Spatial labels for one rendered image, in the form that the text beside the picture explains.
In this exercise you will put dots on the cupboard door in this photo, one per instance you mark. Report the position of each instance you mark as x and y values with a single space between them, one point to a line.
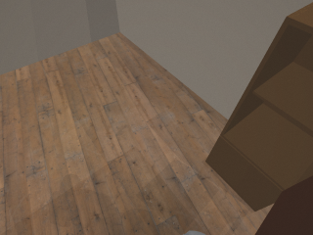
292 213

